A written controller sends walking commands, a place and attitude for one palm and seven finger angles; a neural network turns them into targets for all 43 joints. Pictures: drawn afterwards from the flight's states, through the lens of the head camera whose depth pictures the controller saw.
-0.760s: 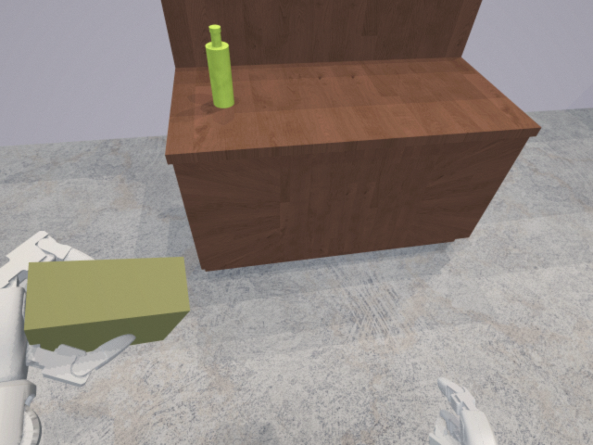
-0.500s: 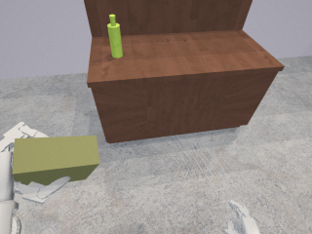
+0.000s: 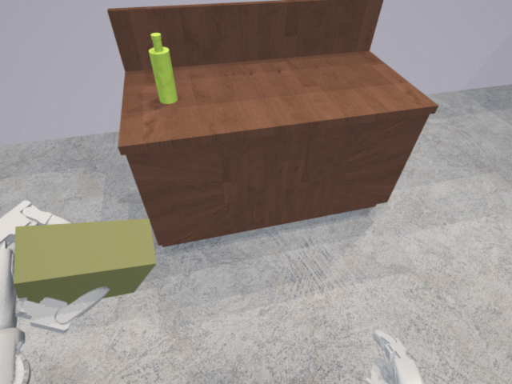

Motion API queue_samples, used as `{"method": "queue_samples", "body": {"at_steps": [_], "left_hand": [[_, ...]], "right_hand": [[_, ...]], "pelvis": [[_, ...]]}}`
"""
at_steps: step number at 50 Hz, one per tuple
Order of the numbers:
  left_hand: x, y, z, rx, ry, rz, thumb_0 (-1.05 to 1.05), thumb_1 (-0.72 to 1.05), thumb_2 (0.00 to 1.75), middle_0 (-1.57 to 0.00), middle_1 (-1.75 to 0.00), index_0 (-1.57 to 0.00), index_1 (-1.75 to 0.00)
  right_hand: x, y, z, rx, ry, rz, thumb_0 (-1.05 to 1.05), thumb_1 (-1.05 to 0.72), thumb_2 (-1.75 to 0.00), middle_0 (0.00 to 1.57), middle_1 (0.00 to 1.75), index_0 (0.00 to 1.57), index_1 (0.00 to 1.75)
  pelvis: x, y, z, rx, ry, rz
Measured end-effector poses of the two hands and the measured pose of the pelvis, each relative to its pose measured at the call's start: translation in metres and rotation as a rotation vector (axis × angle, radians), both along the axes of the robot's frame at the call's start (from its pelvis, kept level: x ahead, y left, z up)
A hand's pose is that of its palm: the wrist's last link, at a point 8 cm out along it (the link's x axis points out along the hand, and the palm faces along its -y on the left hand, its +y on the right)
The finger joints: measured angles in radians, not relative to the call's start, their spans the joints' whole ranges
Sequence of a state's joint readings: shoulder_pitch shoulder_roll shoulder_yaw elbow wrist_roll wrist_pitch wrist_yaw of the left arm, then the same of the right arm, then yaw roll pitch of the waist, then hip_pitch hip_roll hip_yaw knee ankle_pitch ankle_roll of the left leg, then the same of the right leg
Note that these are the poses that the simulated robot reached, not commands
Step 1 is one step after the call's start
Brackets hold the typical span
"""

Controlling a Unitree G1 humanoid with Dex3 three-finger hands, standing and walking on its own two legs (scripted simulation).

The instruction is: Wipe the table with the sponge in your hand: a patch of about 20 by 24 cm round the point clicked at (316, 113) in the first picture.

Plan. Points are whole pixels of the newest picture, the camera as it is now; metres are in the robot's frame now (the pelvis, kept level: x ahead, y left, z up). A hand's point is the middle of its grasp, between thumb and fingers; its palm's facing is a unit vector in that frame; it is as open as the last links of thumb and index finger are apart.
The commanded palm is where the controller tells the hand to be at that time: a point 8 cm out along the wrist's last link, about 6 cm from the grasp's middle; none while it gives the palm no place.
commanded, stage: walk to a spot facing it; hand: left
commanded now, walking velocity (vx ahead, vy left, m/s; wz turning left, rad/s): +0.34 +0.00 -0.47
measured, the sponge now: (105, 263) +0.22 +0.21 +0.14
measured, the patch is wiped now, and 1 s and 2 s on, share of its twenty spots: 0.00 0.00 0.00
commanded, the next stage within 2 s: turn to face it in 0.66 s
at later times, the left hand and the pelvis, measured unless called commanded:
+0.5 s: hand (163, 174) +0.36 +0.17 +0.17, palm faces +0.26 -0.87 -0.42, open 10.0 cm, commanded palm +0.32 +0.22 +0.18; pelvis +0.12 -0.03 +0.00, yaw -9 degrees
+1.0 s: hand (257, 125) +0.50 +0.04 +0.16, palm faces +0.12 -0.86 -0.49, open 10.0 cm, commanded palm +0.45 +0.12 +0.18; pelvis +0.22 -0.11 -0.01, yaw -14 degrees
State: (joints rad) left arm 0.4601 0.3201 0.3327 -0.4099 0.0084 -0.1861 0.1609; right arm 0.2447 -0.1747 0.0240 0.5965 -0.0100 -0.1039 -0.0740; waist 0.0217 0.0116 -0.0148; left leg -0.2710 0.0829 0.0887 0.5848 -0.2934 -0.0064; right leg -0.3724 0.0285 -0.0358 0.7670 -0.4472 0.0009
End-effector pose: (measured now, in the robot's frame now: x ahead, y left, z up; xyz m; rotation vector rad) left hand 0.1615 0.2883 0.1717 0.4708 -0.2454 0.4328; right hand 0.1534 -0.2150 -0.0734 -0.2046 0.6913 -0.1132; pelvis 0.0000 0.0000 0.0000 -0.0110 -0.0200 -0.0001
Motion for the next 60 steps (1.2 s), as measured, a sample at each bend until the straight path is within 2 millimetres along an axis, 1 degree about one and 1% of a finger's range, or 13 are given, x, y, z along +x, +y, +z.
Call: {"method": "queue_samples", "body": {"at_steps": [8,13,19,23,28,34,38,41,46,50,53,57,60], "left_hand": [[0.057,-0.057,-0.001,0.032,-0.016,-0.140,-0.01,-0.47,0.98,-0.76,-1.33,-0.75,-1.33],[0.086,-0.078,0.005,0.048,0.028,-0.223,-0.01,-0.47,0.98,-0.76,-1.33,-0.75,-1.33],[0.120,-0.080,0.018,0.103,0.034,-0.251,-0.01,-0.47,0.98,-0.76,-1.33,-0.75,-1.33],[0.148,-0.074,0.016,0.073,0.008,-0.238,-0.01,-0.47,0.98,-0.76,-1.33,-0.75,-1.33],[0.190,-0.073,0.007,0.041,-0.058,-0.255,-0.01,-0.47,0.98,-0.76,-1.33,-0.75,-1.33],[0.233,-0.099,0.018,0.066,-0.052,-0.316,-0.01,-0.47,0.98,-0.76,-1.33,-0.75,-1.33],[0.254,-0.123,0.027,0.103,-0.039,-0.343,-0.01,-0.47,0.98,-0.76,-1.33,-0.75,-1.33],[0.272,-0.143,0.026,0.134,-0.026,-0.338,-0.01,-0.47,0.98,-0.76,-1.33,-0.75,-1.33],[0.302,-0.178,0.012,0.116,-0.011,-0.340,-0.01,-0.47,0.98,-0.76,-1.33,-0.75,-1.33],[0.315,-0.196,0.013,0.119,0.029,-0.381,-0.01,-0.47,0.98,-0.76,-1.33,-0.75,-1.33],[0.320,-0.201,0.021,0.144,0.017,-0.409,-0.01,-0.47,0.98,-0.76,-1.33,-0.75,-1.33],[0.324,-0.193,0.027,0.152,-0.041,-0.408,-0.01,-0.47,0.98,-0.76,-1.34,-0.75,-1.33],[0.328,-0.182,0.023,0.125,-0.062,-0.366,0.00,-0.47,0.98,-0.76,-1.34,-0.75,-1.33]], "right_hand": [[-0.003,-0.038,-0.028,0.038,0.067,-0.052,0.01,-0.91,-0.90,0.20,0.30,0.20,0.30],[-0.009,-0.069,-0.017,0.008,0.138,-0.147,0.01,-0.91,-0.90,0.20,0.30,0.20,0.30],[0.000,-0.092,-0.004,-0.044,0.172,-0.213,0.01,-0.91,-0.90,0.20,0.30,0.20,0.30],[0.024,-0.095,-0.001,-0.070,0.163,-0.225,0.01,-0.91,-0.90,0.20,0.30,0.20,0.30],[0.071,-0.086,-0.005,-0.066,0.077,-0.250,0.01,-0.91,-0.90,0.20,0.30,0.20,0.30],[0.117,-0.062,-0.001,0.040,0.001,-0.228,0.01,-0.91,-0.90,0.20,0.30,0.20,0.30],[0.134,-0.062,-0.006,0.101,0.003,-0.224,0.01,-0.91,-0.90,0.20,0.30,0.20,0.30],[0.143,-0.076,-0.019,0.130,0.022,-0.231,0.01,-0.90,-0.90,0.20,0.30,0.20,0.30],[0.154,-0.122,-0.045,0.107,0.107,-0.245,0.01,-0.90,-0.90,0.20,0.30,0.20,0.30],[0.156,-0.157,-0.034,0.051,0.150,-0.297,0.01,-0.91,-0.90,0.20,0.30,0.20,0.30],[0.160,-0.176,-0.019,-0.006,0.147,-0.326,0.01,-0.91,-0.90,0.20,0.30,0.20,0.30],[0.172,-0.191,-0.006,-0.075,0.123,-0.337,0.01,-0.91,-0.90,0.20,0.30,0.20,0.30],[0.182,-0.191,-0.001,-0.082,0.112,-0.342,0.01,-0.91,-0.90,0.19,0.29,0.19,0.30]], "pelvis": [[0.020,-0.029,-0.013,0.006,0.000,-0.061],[0.040,-0.037,0.002,0.020,0.023,-0.092],[0.072,-0.040,0.010,0.040,0.046,-0.124],[0.100,-0.037,0.007,0.034,0.040,-0.137],[0.132,-0.031,-0.008,0.051,0.005,-0.184],[0.159,-0.041,-0.001,0.032,0.008,-0.226],[0.180,-0.058,0.002,0.016,0.012,-0.258],[0.196,-0.076,-0.003,0.009,0.005,-0.260],[0.213,-0.100,-0.014,0.013,-0.009,-0.248],[0.224,-0.109,-0.006,0.033,0.000,-0.251],[0.234,-0.115,-0.002,0.036,0.011,-0.244],[0.249,-0.117,-0.005,0.014,0.012,-0.229],[0.258,-0.120,-0.005,0.025,0.007,-0.229]]}}
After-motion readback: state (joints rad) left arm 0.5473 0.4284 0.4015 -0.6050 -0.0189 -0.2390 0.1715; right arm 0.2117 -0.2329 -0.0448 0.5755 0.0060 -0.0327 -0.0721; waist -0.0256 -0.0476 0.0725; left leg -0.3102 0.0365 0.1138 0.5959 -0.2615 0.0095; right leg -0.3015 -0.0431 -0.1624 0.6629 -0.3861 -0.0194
